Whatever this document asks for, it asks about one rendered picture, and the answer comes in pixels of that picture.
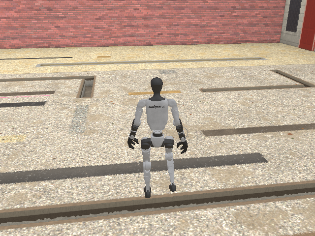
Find left robot forearm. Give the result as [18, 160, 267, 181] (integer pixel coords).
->
[129, 119, 139, 139]

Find left robot thigh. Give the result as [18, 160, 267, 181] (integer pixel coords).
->
[141, 137, 151, 171]

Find right robot upper arm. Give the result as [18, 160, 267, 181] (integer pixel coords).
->
[167, 99, 181, 126]

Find right robot thigh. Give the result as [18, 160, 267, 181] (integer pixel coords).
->
[164, 136, 174, 161]

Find left robot upper arm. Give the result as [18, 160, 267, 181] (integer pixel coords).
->
[133, 99, 147, 126]

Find right robot forearm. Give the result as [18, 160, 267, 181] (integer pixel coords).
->
[176, 119, 186, 142]

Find right robot hand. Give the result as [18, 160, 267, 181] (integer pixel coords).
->
[177, 141, 188, 154]

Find left robot hand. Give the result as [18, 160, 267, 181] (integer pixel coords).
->
[127, 138, 139, 149]

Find robot thigh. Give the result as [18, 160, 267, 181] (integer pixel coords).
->
[141, 137, 151, 171]
[164, 136, 174, 161]

